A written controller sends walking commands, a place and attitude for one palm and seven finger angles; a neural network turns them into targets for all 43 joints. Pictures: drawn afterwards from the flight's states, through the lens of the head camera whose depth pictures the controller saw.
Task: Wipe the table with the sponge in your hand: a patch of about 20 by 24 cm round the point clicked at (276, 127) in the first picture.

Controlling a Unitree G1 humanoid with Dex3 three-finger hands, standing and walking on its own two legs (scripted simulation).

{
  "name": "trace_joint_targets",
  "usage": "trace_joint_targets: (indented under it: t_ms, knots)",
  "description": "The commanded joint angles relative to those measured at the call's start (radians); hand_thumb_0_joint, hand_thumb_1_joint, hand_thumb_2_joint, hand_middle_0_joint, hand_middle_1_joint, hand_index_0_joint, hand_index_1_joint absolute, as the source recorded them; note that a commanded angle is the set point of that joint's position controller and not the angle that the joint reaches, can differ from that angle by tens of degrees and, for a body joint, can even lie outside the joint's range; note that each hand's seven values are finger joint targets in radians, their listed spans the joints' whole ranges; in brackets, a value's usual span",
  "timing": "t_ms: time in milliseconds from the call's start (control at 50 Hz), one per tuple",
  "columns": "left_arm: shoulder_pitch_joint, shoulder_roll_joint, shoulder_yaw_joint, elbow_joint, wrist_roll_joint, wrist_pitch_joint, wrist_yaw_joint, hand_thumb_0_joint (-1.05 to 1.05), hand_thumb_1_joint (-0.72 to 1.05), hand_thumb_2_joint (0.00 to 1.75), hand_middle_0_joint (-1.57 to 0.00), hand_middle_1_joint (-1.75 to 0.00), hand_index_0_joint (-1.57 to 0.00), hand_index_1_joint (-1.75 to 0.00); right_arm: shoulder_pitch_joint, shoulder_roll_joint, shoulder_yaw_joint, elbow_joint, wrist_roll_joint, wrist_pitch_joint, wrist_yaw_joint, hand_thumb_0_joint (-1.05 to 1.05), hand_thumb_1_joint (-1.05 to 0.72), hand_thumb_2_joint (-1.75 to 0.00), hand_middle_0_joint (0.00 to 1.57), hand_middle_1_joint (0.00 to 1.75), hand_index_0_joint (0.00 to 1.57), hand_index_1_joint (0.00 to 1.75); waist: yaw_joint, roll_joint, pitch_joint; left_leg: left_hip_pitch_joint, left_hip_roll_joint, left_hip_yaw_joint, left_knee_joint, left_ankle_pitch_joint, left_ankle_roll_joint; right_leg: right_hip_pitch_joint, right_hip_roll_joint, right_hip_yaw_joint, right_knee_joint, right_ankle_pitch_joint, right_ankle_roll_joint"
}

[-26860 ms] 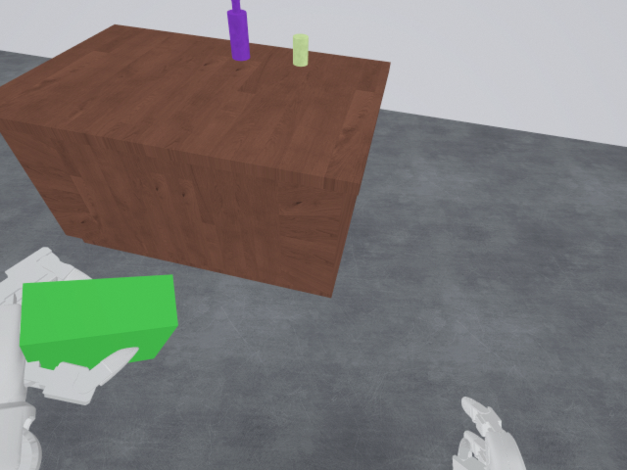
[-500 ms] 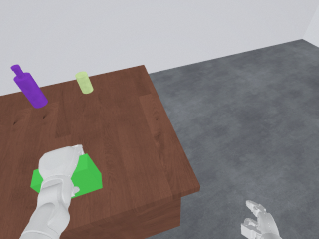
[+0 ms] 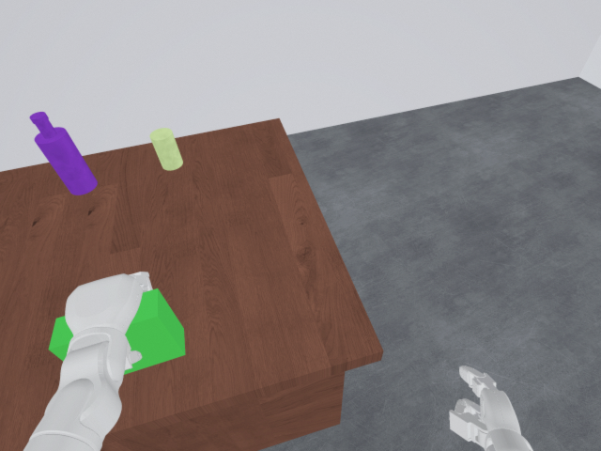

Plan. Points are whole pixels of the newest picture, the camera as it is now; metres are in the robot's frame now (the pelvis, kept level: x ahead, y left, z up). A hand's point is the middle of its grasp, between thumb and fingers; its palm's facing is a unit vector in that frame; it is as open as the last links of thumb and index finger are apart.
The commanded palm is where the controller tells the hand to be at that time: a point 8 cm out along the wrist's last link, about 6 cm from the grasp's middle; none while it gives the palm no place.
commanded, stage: lower the sponge onto the table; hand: left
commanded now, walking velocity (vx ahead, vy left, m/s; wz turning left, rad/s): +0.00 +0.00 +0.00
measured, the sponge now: (129, 343) +0.24 +0.30 -0.02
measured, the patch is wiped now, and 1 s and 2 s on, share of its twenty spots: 0.00 0.00 0.05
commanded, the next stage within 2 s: wipe forward along the first lane in 1.56 s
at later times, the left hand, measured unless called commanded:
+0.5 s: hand (135, 331) +0.25 +0.29 +0.00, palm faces -0.10 -0.08 -0.99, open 9.0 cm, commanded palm +0.24 +0.28 +0.06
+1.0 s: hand (134, 339) +0.25 +0.29 -0.02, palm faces -0.13 -0.07 -0.99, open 9.0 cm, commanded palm +0.23 +0.29 +0.04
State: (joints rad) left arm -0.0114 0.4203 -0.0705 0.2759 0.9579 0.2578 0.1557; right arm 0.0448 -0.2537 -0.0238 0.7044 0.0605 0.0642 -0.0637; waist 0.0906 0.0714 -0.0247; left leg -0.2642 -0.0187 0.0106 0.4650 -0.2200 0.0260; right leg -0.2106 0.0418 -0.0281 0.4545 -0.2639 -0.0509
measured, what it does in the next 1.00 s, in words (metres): stands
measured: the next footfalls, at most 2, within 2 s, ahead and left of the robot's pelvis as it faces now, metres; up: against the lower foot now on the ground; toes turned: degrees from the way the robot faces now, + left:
none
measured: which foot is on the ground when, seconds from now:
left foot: down 0.00-1.00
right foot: down 0.00-1.00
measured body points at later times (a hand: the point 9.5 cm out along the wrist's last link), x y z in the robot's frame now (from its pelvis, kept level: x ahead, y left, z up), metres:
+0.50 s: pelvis +0.00 +0.01 +0.00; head +0.00 -0.02 +0.45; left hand +0.25 +0.29 +0.06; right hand +0.21 -0.22 -0.10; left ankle +0.01 +0.10 -0.74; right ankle -0.02 -0.09 -0.74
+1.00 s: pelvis -0.01 +0.00 -0.01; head +0.00 -0.02 +0.44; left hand +0.25 +0.29 +0.04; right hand +0.18 -0.24 -0.11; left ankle +0.01 +0.10 -0.74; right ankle -0.02 -0.09 -0.74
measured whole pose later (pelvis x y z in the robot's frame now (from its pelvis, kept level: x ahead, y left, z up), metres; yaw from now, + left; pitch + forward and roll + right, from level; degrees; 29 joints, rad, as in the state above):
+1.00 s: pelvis -0.01 +0.00 -0.01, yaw +0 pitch +3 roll +0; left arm -0.05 0.38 -0.08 0.45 0.99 0.21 0.26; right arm 0.09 -0.25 -0.04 0.73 0.06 0.08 -0.06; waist 0.07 0.06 -0.05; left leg -0.35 -0.02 0.01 0.53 -0.23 0.03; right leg -0.29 0.04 -0.03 0.51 -0.27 -0.05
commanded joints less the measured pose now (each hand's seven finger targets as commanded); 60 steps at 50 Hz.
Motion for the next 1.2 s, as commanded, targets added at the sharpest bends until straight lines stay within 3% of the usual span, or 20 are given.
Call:
trace_joint_targets:
  t_ms: [0, 120, 140, 220, 280, 420, 440, 520, 540, 620, 640, 680, 720, 760, 920, 940, 1020, 1080, 1120, 1180]
  knots:
    - [-0.244, 0.18, 0.07, -0.202, 0.025, -0.017, 0.045, 0.0, 0.1, 1.3, -1.2, -1.6, -1.2, -1.6, -0.144, -0.116, -0.034, -0.151, -0.006, -0.053, 0.003, 0.0, -0.9, -0.9, 0.2, 0.3, 0.2, 0.3, -0.008, -0.025, -0.207, 0.127, -0.009, -0.064, -0.033, 0.208, 0.028, 0.0, -0.025, 0.093, -0.071, 0.227, -0.022]
    - [-0.261, 0.235, 0.126, -0.221, 0.043, 0.001, 0.078, 0.0, 0.1, 1.3, -1.2, -1.6, -1.2, -1.6, -0.15, -0.124, -0.035, -0.146, -0.01, -0.043, 0.005, 0.0, -0.9, -0.9, 0.2, 0.3, 0.2, 0.3, 0.017, 0.001, -0.256, 0.143, -0.001, -0.084, -0.044, 0.228, 0.016, 0.018, -0.017, 0.094, -0.053, 0.206, -0.032]
    - [-0.268, 0.189, 0.087, -0.226, 0.043, 0.006, 0.08, 0.0, 0.1, 1.3, -1.2, -1.6, -1.2, -1.6, -0.149, -0.118, -0.032, -0.152, -0.008, -0.043, 0.007, 0.0, -0.9, -0.9, 0.2, 0.3, 0.2, 0.3, 0.009, -0.009, -0.269, 0.146, 0.001, -0.076, -0.038, 0.242, 0.017, 0.023, -0.022, 0.074, -0.045, 0.227, -0.027]
    - [-0.192, 0.188, 0.101, -0.187, 0.035, 0.047, 0.085, 0.0, 0.1, 1.3, -1.2, -1.6, -1.2, -1.6, -0.156, -0.127, -0.034, -0.148, -0.006, -0.032, 0.016, 0.0, -0.9, -0.9, 0.2, 0.3, 0.2, 0.3, 0.017, -0.038, -0.238, 0.125, 0.004, -0.089, -0.045, 0.243, 0.008, 0.019, -0.016, 0.088, -0.045, 0.227, -0.031]
    - [-0.235, 0.13, 0.028, -0.184, 0.037, 0.057, 0.075, 0.0, 0.1, 1.3, -1.2, -1.6, -1.2, -1.6, -0.159, -0.122, -0.029, -0.154, -0.001, -0.03, 0.018, 0.0, -0.9, -0.9, 0.2, 0.3, 0.2, 0.3, -0.003, -0.047, -0.213, 0.121, 0.005, -0.085, -0.041, 0.212, 0.015, -0.013, -0.019, 0.071, -0.05, 0.195, -0.024]
    - [-0.282, 0.201, 0.09, -0.195, 0.06, 0.013, 0.096, 0.0, 0.1, 1.3, -1.2, -1.6, -1.2, -1.6, -0.139, -0.125, -0.036, -0.141, -0.012, -0.032, 0.01, 0.0, -0.9, -0.9, 0.2, 0.3, 0.2, 0.3, 0.004, -0.014, -0.247, 0.135, 0.0, -0.09, -0.025, 0.219, 0.017, -0.01, -0.013, 0.096, -0.041, 0.209, -0.033]
    - [-0.261, 0.148, 0.052, -0.2, 0.049, 0.006, 0.099, 0.0, 0.1, 1.3, -1.2, -1.6, -1.2, -1.6, -0.131, -0.115, -0.038, -0.15, -0.008, -0.035, 0.011, 0.0, -0.9, -0.9, 0.2, 0.3, 0.2, 0.3, -0.004, 0.008, -0.253, 0.136, 0.004, -0.08, -0.022, 0.226, 0.019, -0.005, -0.019, 0.072, -0.035, 0.216, -0.029]
    - [-0.237, 0.175, 0.085, -0.161, 0.051, 0.01, 0.112, 0.0, 0.1, 1.3, -1.2, -1.6, -1.2, -1.6, -0.132, -0.125, -0.042, -0.136, -0.009, -0.031, 0.016, 0.0, -0.9, -0.9, 0.2, 0.3, 0.2, 0.3, 0.001, -0.018, -0.236, 0.121, 0.002, -0.089, -0.018, 0.225, 0.012, -0.02, -0.012, 0.094, -0.036, 0.221, -0.034]
    - [-0.233, 0.127, 0.042, -0.169, 0.046, 0.011, 0.11, 0.0, 0.1, 1.3, -1.2, -1.6, -1.2, -1.6, -0.131, -0.118, -0.04, -0.147, -0.006, -0.032, 0.017, 0.0, -0.9, -0.9, 0.2, 0.3, 0.2, 0.3, -0.004, -0.018, -0.246, 0.12, 0.002, -0.078, -0.014, 0.227, 0.016, -0.013, -0.017, 0.074, -0.031, 0.232, -0.029]
    - [-0.224, 0.185, 0.096, -0.134, 0.043, 0.017, 0.115, 0.0, 0.1, 1.3, -1.2, -1.6, -1.2, -1.6, -0.133, -0.128, -0.043, -0.135, -0.006, -0.026, 0.014, 0.0, -0.9, -0.9, 0.2, 0.3, 0.2, 0.3, -0.001, -0.046, -0.228, 0.096, -0.005, -0.078, -0.013, 0.203, 0.018, -0.012, -0.014, 0.099, -0.038, 0.228, -0.031]
    - [-0.236, 0.129, 0.041, -0.136, 0.038, 0.015, 0.11, 0.0, 0.1, 1.3, -1.2, -1.6, -1.2, -1.6, -0.129, -0.12, -0.039, -0.146, -0.003, -0.026, 0.013, 0.0, -0.9, -0.9, 0.2, 0.3, 0.2, 0.3, -0.014, -0.047, -0.22, 0.09, -0.006, -0.068, -0.011, 0.191, 0.023, -0.017, -0.019, 0.08, -0.038, 0.225, -0.024]
    - [-0.257, 0.159, 0.063, -0.107, 0.045, 0.008, 0.113, 0.0, 0.1, 1.3, -1.2, -1.6, -1.2, -1.6, -0.122, -0.123, -0.04, -0.137, -0.003, -0.028, 0.01, 0.0, -0.9, -0.9, 0.2, 0.3, 0.2, 0.3, -0.014, -0.06, -0.222, 0.081, -0.009, -0.067, -0.009, 0.175, 0.025, -0.023, -0.019, 0.087, -0.039, 0.21, -0.024]
    - [-0.271, 0.203, 0.101, -0.124, 0.051, -0.008, 0.119, 0.0, 0.1, 1.3, -1.2, -1.6, -1.2, -1.6, -0.124, -0.128, -0.043, -0.133, -0.007, -0.029, 0.007, 0.0, -0.9, -0.9, 0.2, 0.3, 0.2, 0.3, -0.005, -0.017, -0.233, 0.088, -0.013, -0.07, -0.005, 0.171, 0.025, -0.021, -0.016, 0.105, -0.041, 0.207, -0.03]
    - [-0.279, 0.156, 0.061, -0.116, 0.053, -0.026, 0.123, 0.0, 0.1, 1.3, -1.2, -1.6, -1.2, -1.6, -0.115, -0.117, -0.044, -0.135, -0.005, -0.034, 0.007, 0.0, -0.9, -0.9, 0.2, 0.3, 0.2, 0.3, -0.018, -0.016, -0.232, 0.091, -0.01, -0.067, 0.005, 0.173, 0.026, -0.041, -0.018, 0.087, -0.034, 0.207, -0.027]
    - [-0.3, 0.214, 0.123, -0.018, 0.055, -0.042, 0.146, 0.0, 0.1, 1.3, -1.2, -1.6, -1.2, -1.6, -0.095, -0.131, -0.049, -0.113, -0.002, -0.031, 0.001, 0.0, -0.9, -0.9, 0.2, 0.3, 0.2, 0.3, -0.014, -0.034, -0.236, 0.041, -0.015, -0.059, 0.009, 0.131, 0.026, -0.045, -0.016, 0.109, -0.032, 0.178, -0.028]
    - [-0.289, 0.169, 0.083, -0.024, 0.05, -0.046, 0.146, 0.0, 0.1, 1.3, -1.2, -1.6, -1.2, -1.6, -0.086, -0.124, -0.052, -0.124, -0.001, -0.033, 0.001, 0.0, -0.9, -0.9, 0.2, 0.3, 0.2, 0.3, -0.02, -0.019, -0.247, 0.042, -0.012, -0.052, 0.013, 0.133, 0.028, -0.043, -0.02, 0.088, -0.024, 0.176, -0.024]
    - [-0.242, 0.194, 0.124, -0.008, 0.048, -0.055, 0.159, 0.0, 0.1, 1.3, -1.2, -1.6, -1.2, -1.6, -0.08, -0.131, -0.059, -0.12, -0.003, -0.036, 0.006, 0.0, -0.9, -0.9, 0.2, 0.3, 0.2, 0.3, -0.007, -0.03, -0.271, 0.039, -0.01, -0.06, 0.022, 0.159, 0.026, -0.038, -0.015, 0.098, -0.012, 0.21, -0.028]
    - [-0.262, 0.151, 0.078, 0.01, 0.05, -0.053, 0.165, 0.0, 0.1, 1.3, -1.2, -1.6, -1.2, -1.6, -0.074, -0.128, -0.058, -0.123, 0.0, -0.038, 0.009, 0.0, -0.9, -0.9, 0.2, 0.3, 0.2, 0.3, -0.024, -0.058, -0.244, 0.017, -0.008, -0.052, 0.03, 0.133, 0.03, -0.066, -0.019, 0.084, -0.01, 0.191, -0.02]
    - [-0.28, 0.209, 0.132, 0.02, 0.052, -0.051, 0.175, 0.0, 0.1, 1.3, -1.2, -1.6, -1.2, -1.6, -0.073, -0.135, -0.059, -0.116, -0.001, -0.034, 0.006, 0.0, -0.9, -0.9, 0.2, 0.3, 0.2, 0.3, -0.017, -0.053, -0.248, 0.009, -0.01, -0.061, 0.026, 0.12, 0.028, -0.065, -0.014, 0.097, -0.009, 0.168, -0.024]
    - [-0.312, 0.184, 0.101, 0.031, 0.064, -0.056, 0.187, 0.0, 0.1, 1.3, -1.2, -1.6, -1.2, -1.6, -0.063, -0.13, -0.062, -0.111, 0.0, -0.037, 0.006, 0.0, -0.9, -0.9, 0.2, 0.3, 0.2, 0.3, -0.03, -0.037, -0.258, 0.018, -0.005, -0.052, 0.041, 0.12, 0.03, -0.087, -0.017, 0.081, -0.001, 0.161, -0.021]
